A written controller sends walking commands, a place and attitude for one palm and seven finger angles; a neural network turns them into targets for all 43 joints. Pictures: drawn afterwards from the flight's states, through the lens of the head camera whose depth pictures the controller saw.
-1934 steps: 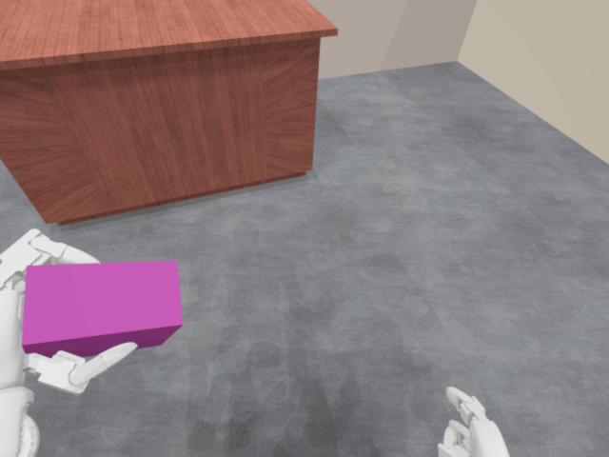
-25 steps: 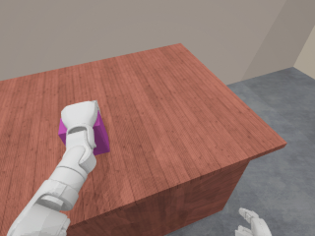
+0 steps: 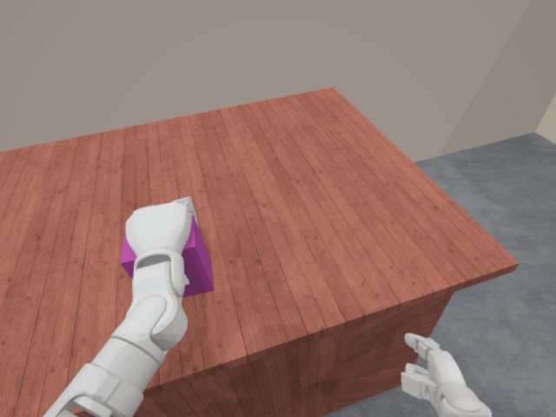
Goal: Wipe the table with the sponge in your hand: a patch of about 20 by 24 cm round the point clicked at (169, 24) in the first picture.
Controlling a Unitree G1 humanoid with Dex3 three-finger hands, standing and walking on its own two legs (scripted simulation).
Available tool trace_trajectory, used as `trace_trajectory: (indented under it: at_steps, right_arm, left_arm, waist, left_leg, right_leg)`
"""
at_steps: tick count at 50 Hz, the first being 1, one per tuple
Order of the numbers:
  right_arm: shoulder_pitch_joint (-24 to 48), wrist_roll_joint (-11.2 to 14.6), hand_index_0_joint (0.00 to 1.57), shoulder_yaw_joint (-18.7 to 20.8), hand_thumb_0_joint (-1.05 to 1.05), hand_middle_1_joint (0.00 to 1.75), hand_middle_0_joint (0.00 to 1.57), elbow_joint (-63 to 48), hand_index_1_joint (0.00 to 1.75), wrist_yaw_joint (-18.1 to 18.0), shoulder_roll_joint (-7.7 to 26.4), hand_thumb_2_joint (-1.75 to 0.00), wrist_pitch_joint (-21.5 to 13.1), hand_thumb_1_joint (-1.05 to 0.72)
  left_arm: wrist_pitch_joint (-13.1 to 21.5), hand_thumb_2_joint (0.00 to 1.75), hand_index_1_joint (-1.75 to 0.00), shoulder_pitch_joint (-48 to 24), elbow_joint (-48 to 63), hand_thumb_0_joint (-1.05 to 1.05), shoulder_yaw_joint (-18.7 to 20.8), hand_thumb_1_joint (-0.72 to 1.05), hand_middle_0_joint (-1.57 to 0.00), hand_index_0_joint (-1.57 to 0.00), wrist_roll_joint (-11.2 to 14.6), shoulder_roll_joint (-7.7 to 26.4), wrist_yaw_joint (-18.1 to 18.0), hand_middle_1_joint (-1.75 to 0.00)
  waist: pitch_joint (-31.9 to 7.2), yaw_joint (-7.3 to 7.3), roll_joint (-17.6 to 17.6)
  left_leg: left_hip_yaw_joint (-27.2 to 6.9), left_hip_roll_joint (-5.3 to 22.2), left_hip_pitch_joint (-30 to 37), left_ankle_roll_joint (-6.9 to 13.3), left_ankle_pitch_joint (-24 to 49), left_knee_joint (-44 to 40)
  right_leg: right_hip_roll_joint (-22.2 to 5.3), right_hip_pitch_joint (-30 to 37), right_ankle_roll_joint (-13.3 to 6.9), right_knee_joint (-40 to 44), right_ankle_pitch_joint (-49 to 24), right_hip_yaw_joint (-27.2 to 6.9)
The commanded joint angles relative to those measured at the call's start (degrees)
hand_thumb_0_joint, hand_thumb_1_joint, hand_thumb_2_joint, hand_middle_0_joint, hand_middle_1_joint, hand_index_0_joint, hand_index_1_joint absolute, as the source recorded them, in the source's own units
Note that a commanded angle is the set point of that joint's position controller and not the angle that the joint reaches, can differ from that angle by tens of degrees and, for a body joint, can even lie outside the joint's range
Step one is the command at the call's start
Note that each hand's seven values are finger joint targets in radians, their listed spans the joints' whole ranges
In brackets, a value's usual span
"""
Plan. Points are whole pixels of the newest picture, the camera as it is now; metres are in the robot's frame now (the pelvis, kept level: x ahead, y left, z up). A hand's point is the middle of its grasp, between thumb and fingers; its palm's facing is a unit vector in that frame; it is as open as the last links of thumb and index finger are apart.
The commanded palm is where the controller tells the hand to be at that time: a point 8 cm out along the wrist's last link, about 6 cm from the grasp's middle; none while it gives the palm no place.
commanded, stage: wipe back along the middle lane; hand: left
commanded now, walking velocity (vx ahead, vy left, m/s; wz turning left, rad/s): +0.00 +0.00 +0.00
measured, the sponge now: (175, 268) +0.33 +0.22 +0.03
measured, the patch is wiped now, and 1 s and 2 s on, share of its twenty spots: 0.60 0.60 0.85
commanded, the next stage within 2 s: slide across to the third lane in 0.42 s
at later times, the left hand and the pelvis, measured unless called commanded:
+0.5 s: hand (180, 268) +0.29 +0.18 +0.09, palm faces +0.09 -0.08 -0.99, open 10.5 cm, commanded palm +0.24 +0.17 +0.12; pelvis -0.01 -0.01 +0.00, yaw -1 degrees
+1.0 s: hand (216, 268) +0.30 +0.13 +0.09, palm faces +0.06 -0.08 -0.99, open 10.5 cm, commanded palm +0.26 +0.12 +0.14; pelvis -0.02 -0.02 +0.00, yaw +0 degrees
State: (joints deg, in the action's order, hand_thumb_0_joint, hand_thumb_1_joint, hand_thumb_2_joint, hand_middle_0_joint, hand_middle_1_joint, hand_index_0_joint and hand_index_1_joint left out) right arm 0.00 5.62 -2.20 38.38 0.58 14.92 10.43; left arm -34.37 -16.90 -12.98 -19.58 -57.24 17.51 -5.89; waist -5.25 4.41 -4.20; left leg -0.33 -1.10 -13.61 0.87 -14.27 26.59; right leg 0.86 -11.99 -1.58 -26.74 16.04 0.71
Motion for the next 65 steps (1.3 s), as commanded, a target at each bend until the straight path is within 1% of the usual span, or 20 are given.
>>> trace_trajectory:
  at_steps: [1, 4, 6, 9, 11, 14, 16, 17, 21, 24, 26, 27, 34, 37, 44, 46, 47, 54, 56, 65]
  right_arm:
    - [13.08, -0.18, 0.20, 2.14, 0.00, 0.30, 0.20, -10.08, 0.30, 0.49, 5.66, -0.90, -3.50, -0.90]
    - [13.83, -0.02, 0.20, 1.84, 0.00, 0.30, 0.20, -10.90, 0.30, 1.04, 5.11, -0.90, -3.52, -0.90]
    - [14.01, -0.17, 0.20, 2.11, 0.00, 0.30, 0.20, -10.61, 0.30, 1.07, 5.49, -0.90, -3.42, -0.90]
    - [14.48, 0.00, 0.20, 1.88, 0.00, 0.30, 0.20, -10.81, 0.30, 1.16, 5.07, -0.90, -3.58, -0.90]
    - [14.66, -0.15, 0.20, 2.07, 0.00, 0.30, 0.20, -10.53, 0.30, 1.05, 5.43, -0.90, -3.64, -0.90]
    - [14.86, 0.00, 0.20, 1.90, 0.00, 0.30, 0.20, -10.52, 0.30, 1.23, 4.87, -0.90, -3.89, -0.90]
    - [15.33, -0.15, 0.20, 2.06, 0.00, 0.30, 0.20, -10.37, 0.30, 1.09, 5.40, -0.90, -3.89, -0.90]
    - [15.40, -0.09, 0.20, 1.88, 0.00, 0.30, 0.20, -10.92, 0.30, 1.27, 4.87, -0.90, -3.97, -0.90]
    - [16.10, -0.15, 0.20, 1.89, 0.00, 0.30, 0.20, -11.01, 0.30, 1.58, 5.08, -0.90, -3.99, -0.90]
    - [16.49, 0.11, 0.20, 1.55, 0.00, 0.30, 0.20, -11.39, 0.30, 1.78, 4.67, -0.90, -4.22, -0.90]
    - [16.52, -0.06, 0.20, 1.80, 0.00, 0.30, 0.20, -10.93, 0.30, 1.69, 5.10, -0.90, -4.32, -0.90]
    - [16.41, -0.10, 0.20, 1.61, 0.00, 0.30, 0.20, -11.33, 0.30, 1.71, 4.66, -0.90, -4.36, -0.90]
    - [16.79, -0.13, 0.20, 1.67, 0.00, 0.30, 0.20, -10.27, 0.30, 1.36, 4.18, -0.90, -5.38, -0.90]
    - [16.77, -0.28, 0.20, 1.94, 0.00, 0.30, 0.20, -10.91, 0.30, 1.35, 3.86, -0.90, -6.12, -0.90]
    - [16.56, -0.21, 0.20, 1.97, 0.00, 0.30, 0.20, -8.99, 0.30, 1.60, 3.55, -0.90, -6.83, -0.90]
    - [16.80, -0.21, 0.20, 2.13, 0.00, 0.30, 0.20, -8.41, 0.30, 1.39, 3.86, -0.90, -6.83, -0.90]
    - [16.69, -0.14, 0.20, 1.95, 0.00, 0.30, 0.20, -8.68, 0.30, 1.44, 3.45, -0.90, -7.06, -0.90]
    - [16.98, -0.18, 0.20, 1.97, 0.00, 0.30, 0.20, -7.58, 0.30, 1.86, 3.24, -0.90, -6.58, -0.90]
    - [17.10, -0.27, 0.20, 1.95, 0.00, 0.30, 0.20, -7.39, 0.30, 1.53, 3.52, -0.90, -6.31, -0.90]
    - [16.50, -0.16, 0.20, 2.10, 0.00, 0.30, 0.20, -6.63, 0.30, 1.74, 3.30, -0.90, -6.08, -0.90]
  left_arm:
    - [-0.78, 1.30, -1.60, -7.64, 7.89, 0.00, 4.04, 0.10, -1.20, -1.20, 2.37, 3.09, 1.60, -1.60]
    - [-1.03, 1.30, -1.60, -5.31, 9.24, 0.00, 0.43, 0.10, -1.20, -1.20, 2.74, -0.63, 1.93, -1.60]
    - [-1.08, 1.30, -1.60, -6.05, 10.45, 0.00, 2.59, 0.10, -1.20, -1.20, 2.67, 1.60, 1.77, -1.60]
    - [-1.52, 1.30, -1.60, -5.92, 10.72, 0.00, -0.55, 0.10, -1.20, -1.20, 2.63, -1.17, 1.96, -1.60]
    - [-1.49, 1.30, -1.60, -5.72, 11.21, 0.00, 2.36, 0.10, -1.20, -1.20, 2.51, 1.71, 1.61, -1.60]
    - [-1.75, 1.30, -1.60, -4.75, 10.83, 0.00, -0.01, 0.10, -1.20, -1.20, 2.66, -1.02, 1.59, -1.60]
    - [-1.68, 1.30, -1.60, -3.35, 12.17, 0.00, 3.92, 0.10, -1.20, -1.20, 2.61, 3.21, 1.43, -1.60]
    - [-1.80, 1.30, -1.60, -2.97, 12.89, 0.00, 0.63, 0.10, -1.20, -1.20, 2.67, -0.27, 1.49, -1.60]
    - [-1.95, 1.30, -1.60, 0.75, 15.04, 0.00, 3.02, 0.10, -1.20, -1.20, 3.03, 2.41, 1.83, -1.60]
    - [-2.52, 1.30, -1.60, 1.61, 15.97, 0.00, -0.40, 0.10, -1.20, -1.20, 2.83, -0.28, 2.43, -1.60]
    - [-2.35, 1.30, -1.60, 2.11, 16.98, 0.00, 3.33, 0.10, -1.20, -1.20, 2.61, 3.66, 2.24, -1.60]
    - [-2.48, 1.30, -1.60, -0.36, 18.24, 0.00, -0.16, 0.10, -1.20, -1.20, 2.49, 0.33, 2.46, -1.60]
    - [-2.20, 1.30, -1.60, -8.19, 18.50, 0.00, -2.58, 0.10, -1.20, -1.20, 1.94, -1.05, 2.70, -1.60]
    - [-0.86, 1.30, -1.60, -9.87, 21.78, 0.00, -2.21, 0.10, -1.20, -1.20, 2.41, -0.57, 2.35, -1.60]
    - [-0.30, 1.30, -1.60, -15.10, 16.21, 0.00, -5.75, 0.10, -1.20, -1.20, 1.16, -4.30, 1.10, -1.60]
    - [-0.35, 1.30, -1.60, -17.36, 15.57, 0.00, -2.84, 0.10, -1.20, -1.20, 1.35, -1.79, 0.27, -1.60]
    - [-0.42, 1.30, -1.60, -18.86, 14.93, 0.00, -5.55, 0.10, -1.20, -1.20, 1.54, -4.92, -0.06, -1.60]
    - [-1.41, 1.30, -1.60, -20.30, 9.32, 0.00, -5.14, 0.10, -1.20, -1.20, 2.45, -6.08, -1.64, -1.60]
    - [-1.48, 1.30, -1.60, -23.13, 9.08, 0.00, -2.64, 0.10, -1.20, -1.20, 2.56, -3.30, -1.80, -1.60]
    - [-2.53, 1.30, -1.60, -25.91, 1.52, 0.00, -4.65, 0.10, -1.20, -1.20, 2.08, -6.59, -2.56, -1.60]
  waist:
    - [-10.52, 0.77, 5.63]
    - [-9.96, 0.54, 6.66]
    - [-9.67, 0.60, 7.10]
    - [-8.09, 0.22, 7.99]
    - [-7.83, 0.76, 7.57]
    - [-7.67, 0.65, 8.37]
    - [-8.05, 1.26, 7.89]
    - [-9.18, 1.02, 7.08]
    - [-7.83, 1.53, 7.72]
    - [-6.09, 0.89, 8.16]
    - [-6.06, 1.36, 7.04]
    - [-7.17, 0.77, 6.62]
    - [-7.22, 0.10, 6.87]
    - [-10.89, 0.60, 6.23]
    - [-8.34, -0.11, 7.99]
    - [-8.37, 0.29, 8.23]
    - [-8.90, -0.07, 7.73]
    - [-9.69, 0.19, 8.01]
    - [-9.57, 0.10, 8.75]
    - [-11.04, -0.17, 8.58]
  left_leg:
    - [-2.15, -0.08, 5.48, 1.05, 16.67, -1.51]
    - [-1.89, -0.12, 5.01, 1.14, 16.59, -1.25]
    - [-2.21, 0.05, 4.82, 1.19, 15.04, -1.74]
    - [-1.82, -0.05, 4.73, 1.44, 13.43, -1.80]
    - [-1.97, -0.05, 4.39, 1.39, 12.00, -2.13]
    - [-1.61, -0.22, 4.60, 1.51, 11.91, -1.84]
    - [-1.80, -0.38, 4.41, 1.43, 11.51, -2.08]
    - [-1.01, -0.64, 4.91, 1.62, 12.53, -1.42]
    - [-1.41, -0.67, 4.23, 1.55, 12.51, -1.53]
    - [-1.09, -0.65, 4.23, 1.68, 12.20, -1.33]
    - [-1.36, -0.67, 4.33, 1.56, 11.93, -1.40]
    - [-0.98, -0.78, 4.73, 1.82, 12.36, -1.18]
    - [-1.34, -0.63, 5.77, 1.96, 11.28, -1.46]
    - [-1.50, -0.67, 6.98, 2.11, 12.38, -1.38]
    - [-1.38, -0.37, 6.56, 1.78, 10.25, -1.81]
    - [-1.53, -0.26, 6.36, 1.53, 9.36, -2.29]
    - [-1.01, -0.38, 6.45, 1.62, 9.22, -2.03]
    - [-0.29, -0.46, 5.72, 1.29, 9.49, -1.51]
    - [-0.42, -0.58, 5.26, 1.31, 8.48, -1.81]
    - [0.53, -0.70, 4.29, 1.16, 8.43, -1.00]
  right_leg:
    - [1.13, 2.97, -3.12, 1.54, -19.57, -1.92]
    - [0.93, 3.02, -2.80, 1.37, -19.97, -1.38]
    - [1.21, 2.69, -2.99, 1.69, -18.03, -2.24]
    - [1.07, 1.76, -2.60, 2.20, -16.23, -1.81]
    - [1.27, 1.72, -2.80, 2.43, -14.54, -2.65]
    - [1.18, 1.82, -2.57, 2.32, -14.62, -2.11]
    - [1.31, 2.63, -2.73, 2.59, -14.47, -3.63]
    - [1.02, 3.40, -2.51, 2.01, -16.02, -2.78]
    - [1.22, 3.78, -2.55, 2.37, -16.85, -4.30]
    - [1.04, 2.93, -2.23, 2.55, -16.37, -3.85]
    - [1.29, 2.93, -2.49, 2.70, -15.93, -4.95]
    - [1.10, 3.27, -2.39, 2.25, -16.74, -4.17]
    - [1.03, 1.89, -2.47, 2.83, -14.69, -4.10]
    - [1.03, 3.82, -2.50, 2.13, -15.71, -3.83]
    - [1.10, 1.07, -2.50, 3.17, -12.46, -3.52]
    - [1.29, 0.99, -2.66, 3.38, -10.89, -4.00]
    - [1.06, 1.00, -2.47, 3.06, -10.86, -2.82]
    - [0.62, 1.52, -2.23, 3.35, -12.74, -3.14]
    - [0.69, 1.63, -2.21, 4.27, -11.43, -4.46]
    - [0.20, 1.19, -1.96, 3.43, -12.45, -3.45]
